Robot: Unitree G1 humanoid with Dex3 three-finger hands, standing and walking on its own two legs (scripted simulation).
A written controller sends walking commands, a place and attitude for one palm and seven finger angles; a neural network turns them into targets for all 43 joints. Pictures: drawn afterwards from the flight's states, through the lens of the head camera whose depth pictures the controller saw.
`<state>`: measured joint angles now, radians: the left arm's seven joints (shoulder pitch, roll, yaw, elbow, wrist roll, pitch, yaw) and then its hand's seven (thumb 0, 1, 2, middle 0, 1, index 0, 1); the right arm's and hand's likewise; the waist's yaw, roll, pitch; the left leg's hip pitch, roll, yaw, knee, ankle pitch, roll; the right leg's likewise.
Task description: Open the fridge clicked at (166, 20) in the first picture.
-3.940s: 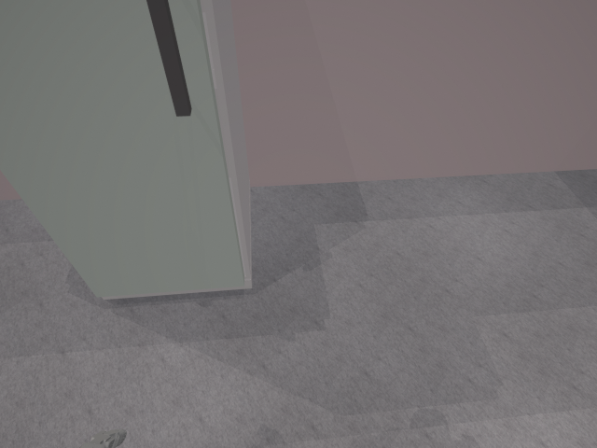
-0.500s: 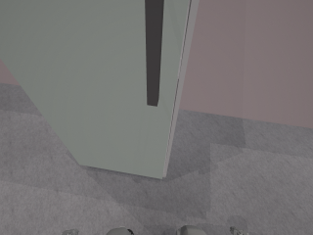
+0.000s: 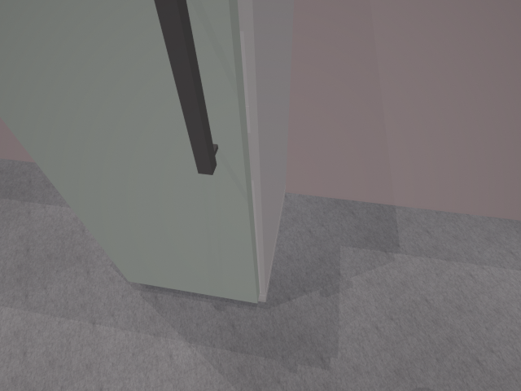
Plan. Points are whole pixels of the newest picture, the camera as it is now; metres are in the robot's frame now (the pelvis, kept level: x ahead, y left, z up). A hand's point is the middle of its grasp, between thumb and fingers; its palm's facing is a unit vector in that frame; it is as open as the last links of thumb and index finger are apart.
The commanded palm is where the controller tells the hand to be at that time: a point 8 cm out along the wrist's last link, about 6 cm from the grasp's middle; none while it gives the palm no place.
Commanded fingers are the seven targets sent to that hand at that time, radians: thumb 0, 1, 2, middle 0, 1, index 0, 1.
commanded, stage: come to a stop and stand still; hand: right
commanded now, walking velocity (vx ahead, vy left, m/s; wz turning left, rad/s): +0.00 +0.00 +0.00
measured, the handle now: (197, 90) +0.50 +0.13 +0.21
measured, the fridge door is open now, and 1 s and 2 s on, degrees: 0 0 0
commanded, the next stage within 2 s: look again from close up in 1.34 s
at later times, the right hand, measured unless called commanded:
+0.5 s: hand out of the picture -0.07 -0.11 -0.18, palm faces +0.05 +0.99 -0.14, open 7.4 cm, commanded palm none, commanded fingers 0.00 -0.90 -0.90 0.20 0.30 0.20 0.30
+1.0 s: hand out of the picture -0.05 -0.08 -0.18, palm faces +0.06 +0.99 -0.16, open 7.4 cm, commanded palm none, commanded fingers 0.00 -0.90 -0.90 0.20 0.30 0.20 0.30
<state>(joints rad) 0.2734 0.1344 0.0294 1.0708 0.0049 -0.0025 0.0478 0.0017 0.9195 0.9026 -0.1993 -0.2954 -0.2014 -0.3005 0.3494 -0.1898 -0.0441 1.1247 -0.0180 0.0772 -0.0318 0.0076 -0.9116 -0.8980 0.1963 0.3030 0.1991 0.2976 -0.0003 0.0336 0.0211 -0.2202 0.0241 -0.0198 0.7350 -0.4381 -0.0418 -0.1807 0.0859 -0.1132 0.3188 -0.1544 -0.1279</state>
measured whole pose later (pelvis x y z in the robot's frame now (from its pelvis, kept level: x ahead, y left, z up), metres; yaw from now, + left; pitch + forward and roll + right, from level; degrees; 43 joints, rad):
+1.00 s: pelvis -0.01 +0.06 +0.00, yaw +0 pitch -1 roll -1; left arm 0.30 0.10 0.00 1.19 0.00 -0.01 0.04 0.01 0.92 0.90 -0.20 -0.29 -0.20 -0.30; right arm 0.37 -0.07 0.01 1.16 -0.01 -0.02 -0.06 0.00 -0.91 -0.90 0.20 0.30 0.20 0.30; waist 0.00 0.00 0.00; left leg -0.06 -0.06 0.04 0.38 -0.31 0.08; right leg -0.21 0.03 -0.10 0.38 -0.17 -0.04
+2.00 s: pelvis -0.04 -0.01 -0.01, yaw +1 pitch -1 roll +2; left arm 0.30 0.17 -0.01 1.01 0.01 -0.01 0.02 0.00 0.92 0.90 -0.20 -0.30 -0.20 -0.30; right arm 0.35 -0.19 0.00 0.99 -0.03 0.01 -0.04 0.00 -0.91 -0.90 0.20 0.30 0.20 0.30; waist -0.01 0.03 -0.03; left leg -0.17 -0.01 0.02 0.48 -0.31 0.02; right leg -0.28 0.10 -0.07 0.45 -0.17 -0.14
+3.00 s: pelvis -0.13 -0.13 -0.04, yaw +1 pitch -4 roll +3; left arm 0.28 0.13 0.06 0.99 -0.02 0.03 -0.01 0.00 0.91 0.90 -0.20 -0.30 -0.20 -0.30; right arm 0.47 -0.19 -0.08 1.09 -0.04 0.05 -0.07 0.00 -0.91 -0.90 0.20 0.30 0.20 0.30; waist -0.03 0.12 0.03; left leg -0.34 0.17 0.02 0.65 -0.29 -0.01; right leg -0.46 0.07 0.10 1.05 -0.49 -0.08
